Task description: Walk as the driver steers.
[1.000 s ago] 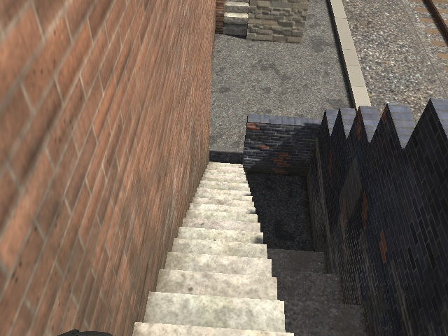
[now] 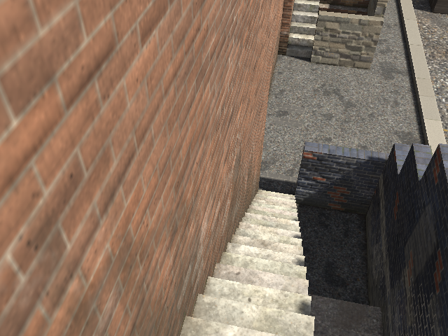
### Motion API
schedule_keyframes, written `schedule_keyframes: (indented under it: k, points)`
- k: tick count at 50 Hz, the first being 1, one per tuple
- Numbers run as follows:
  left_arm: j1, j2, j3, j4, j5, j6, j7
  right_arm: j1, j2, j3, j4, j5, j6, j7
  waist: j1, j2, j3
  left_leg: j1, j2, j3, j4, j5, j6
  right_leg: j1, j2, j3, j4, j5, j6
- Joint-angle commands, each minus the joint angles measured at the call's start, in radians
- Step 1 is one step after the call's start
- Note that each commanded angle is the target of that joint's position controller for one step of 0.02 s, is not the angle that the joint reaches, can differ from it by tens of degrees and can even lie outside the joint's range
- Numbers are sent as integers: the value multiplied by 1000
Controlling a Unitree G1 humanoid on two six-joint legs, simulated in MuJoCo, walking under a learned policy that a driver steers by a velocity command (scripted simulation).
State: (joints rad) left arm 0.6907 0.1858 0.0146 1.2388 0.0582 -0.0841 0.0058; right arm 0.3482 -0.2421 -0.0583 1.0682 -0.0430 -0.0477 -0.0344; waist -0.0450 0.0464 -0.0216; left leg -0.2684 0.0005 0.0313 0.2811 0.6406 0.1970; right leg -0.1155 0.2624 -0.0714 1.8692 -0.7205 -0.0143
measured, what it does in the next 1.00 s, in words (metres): goes down: left foot 0.40 m lower, then right foot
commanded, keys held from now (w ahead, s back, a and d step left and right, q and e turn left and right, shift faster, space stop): w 1.00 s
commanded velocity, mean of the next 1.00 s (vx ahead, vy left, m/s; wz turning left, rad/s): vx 0.45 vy -0.15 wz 0.00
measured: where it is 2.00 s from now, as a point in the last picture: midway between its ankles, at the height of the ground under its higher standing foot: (264, 307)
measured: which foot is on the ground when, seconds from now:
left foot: up 0.00-0.06, down 0.08-0.26, up 0.28-0.62, down 0.64-0.84, up 0.86-1.00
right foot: up 0.00-0.24, down 0.26-0.46, up 0.48-0.84, down 0.86-1.00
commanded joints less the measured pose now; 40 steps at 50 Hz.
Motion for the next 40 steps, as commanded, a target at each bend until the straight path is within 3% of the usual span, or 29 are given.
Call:
schedule_keyframes:
  k: [1,2,3,4,5,6,7,8,11,12,13,14,15,16,19,20,23,24,26,28,31,32,33,34,35,36,37,38,40]
  points:
    - [-266,113,11,-228,-81,42,-25,158,-169,1,-20,30,-23,-32,29,1,2,712,212,-187,118,-57,-12,-812,-95,108,-114,28,59]
    - [-433,170,6,-248,-32,42,-44,170,-92,16,-65,43,-27,-26,-88,-1,104,445,97,-20,-23,-125,-80,-634,-104,79,-304,132,47]
    - [-424,108,-5,-267,-20,71,-55,172,-104,23,-53,16,-37,-39,-42,7,45,411,147,-37,20,-171,-74,-527,-100,110,-347,133,24]
    - [-344,79,-23,-253,6,102,-60,237,-96,42,-46,13,-39,-31,-30,-5,40,344,240,-138,7,-4,-39,-455,-129,79,-441,36,29]
    - [-351,43,-15,-302,54,110,-34,438,-199,27,33,57,-57,-45,-59,227,124,238,450,-409,120,516,194,-517,-135,69,-284,-149,46]
    - [-159,43,-9,-278,51,98,-10,359,-257,-9,38,62,-78,-56,82,262,205,141,635,-724,281,-26,270,-720,-402,384,-492,116,-21]
    - [-196,113,0,-295,5,74,7,334,-197,-4,36,64,-103,-55,60,214,187,205,608,-811,288,-368,273,-939,-388,508,-466,181,-2]
    - [-391,195,11,-263,-9,61,3,396,-89,27,37,59,-89,-40,-31,-223,171,308,336,-442,330,-390,154,-937,-239,378,-612,362,67]
    - [-526,54,-40,-328,18,66,-53,301,-151,29,29,75,-56,-101,-34,-85,150,14,211,-303,392,-362,64,-371,-266,158,-1207,546,48]
    - [-251,43,-27,-221,18,69,-62,219,-176,17,18,87,-53,-84,68,-5,29,-255,209,-249,576,-345,41,67,-214,53,-986,694,4]
    - [-5,39,-25,-174,-22,40,-67,87,-159,21,-21,97,-66,-72,232,-45,-10,-518,85,-101,909,-655,-16,325,-246,103,-1170,920,-34]
    - [48,138,-8,-175,-60,-4,-62,11,-37,53,-57,70,-86,-78,295,-231,14,-761,-51,60,1251,-1278,-130,448,-397,302,-1416,1055,-25]
    - [31,258,34,-168,-78,-8,-39,-90,-36,63,-138,14,-82,-93,308,-332,45,-947,-23,16,1216,-1360,-141,431,-487,561,-1429,755,-44]
    - [34,240,38,-156,-40,3,-14,-201,-148,22,-143,-15,-85,-84,323,-241,179,-1020,37,-48,1227,-1326,-146,385,-452,554,-1383,745,-85]
    - [-53,152,31,-198,44,-30,24,-229,-246,-57,-125,-7,-93,-32,217,-30,318,-1018,54,-93,839,-1036,-207,215,-365,442,-1287,349,-152]
    - [-305,146,39,-256,27,-62,45,-173,-155,-37,-149,42,-107,-24,68,-24,373,-703,60,-23,451,-686,-250,-115,-308,281,-1315,285,-119]
    - [-657,114,40,-280,-45,-59,68,401,2,-41,79,107,-75,16,-245,74,0,447,51,-48,359,312,-242,-624,-180,-24,-957,177,-73]
    - [-697,124,50,-285,-60,-37,54,456,35,-33,88,109,-57,17,-274,43,-39,473,61,-28,297,318,-236,-573,-129,-64,-826,87,-50]
    - [-682,117,56,-264,-36,0,29,523,-48,-34,87,76,-53,-3,-304,56,1,534,120,-91,136,334,-163,-559,-38,-148,-442,-59,12]
    - [-624,107,43,-261,47,69,12,450,-146,-28,14,56,-68,-10,-247,-4,40,479,168,-158,6,178,-186,-531,-40,-35,-247,-145,13]
    - [-600,150,40,-294,45,116,-5,376,-200,-1,-49,27,-62,-14,-181,-96,120,432,189,-243,84,-147,-204,-638,-45,-42,-152,-160,57]
    - [-504,138,32,-306,20,154,-36,283,-192,14,-52,6,-58,-1,-72,180,181,205,60,-12,177,-268,-337,-571,-52,97,-217,117,-18]
    - [-218,15,-17,-344,4,167,-57,230,-214,17,-50,88,-87,-18,173,491,255,41,170,-181,269,-82,-284,-680,-149,190,-499,401,-27]
    - [-176,-20,-41,-427,10,173,-15,-80,-424,-60,-101,99,-102,-83,221,843,212,-295,590,-788,97,-702,95,-662,-341,323,-570,624,-14]
    - [-312,69,-38,-409,50,165,20,-129,-241,-5,-109,75,-128,-93,148,515,133,-456,497,-956,171,-937,145,-508,-357,387,-538,827,24]
    - [-419,207,9,-371,75,130,14,-78,-38,50,-89,52,-157,-107,112,108,123,-504,278,-734,412,-1027,8,-464,-221,275,-581,1001,58]
    - [-374,247,28,-308,1,96,-17,-19,-19,65,-56,70,-192,-139,128,-49,108,-506,167,-475,536,-1096,-108,-388,-228,287,-773,1186,69]
    - [-357,212,20,-300,-55,88,-50,-51,-37,62,-83,77,-207,-171,152,-35,109,-723,92,-340,631,-1269,-114,-172,-179,174,-891,1346,87]
    - [-395,105,-28,-295,-59,87,-73,-46,-47,67,-63,102,-187,-171,97,33,161,-786,14,-117,719,-1312,-110,19,-182,29,-1140,1349,84]
Velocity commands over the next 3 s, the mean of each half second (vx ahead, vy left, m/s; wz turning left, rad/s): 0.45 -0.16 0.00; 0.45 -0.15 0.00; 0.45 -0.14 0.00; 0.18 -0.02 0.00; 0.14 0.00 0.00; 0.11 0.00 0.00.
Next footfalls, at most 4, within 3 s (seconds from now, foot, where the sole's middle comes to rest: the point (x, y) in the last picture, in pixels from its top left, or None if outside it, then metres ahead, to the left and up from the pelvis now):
0.08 left None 0.12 0.12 -0.92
0.26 right None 0.21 -0.14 -0.94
0.64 left None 0.69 -0.03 -1.35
0.86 right None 0.79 -0.24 -1.55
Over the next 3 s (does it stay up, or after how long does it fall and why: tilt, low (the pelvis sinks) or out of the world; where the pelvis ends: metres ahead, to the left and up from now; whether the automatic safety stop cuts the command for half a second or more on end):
stays up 1.32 -0.34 -1.18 its command is cut before an obstacle from the start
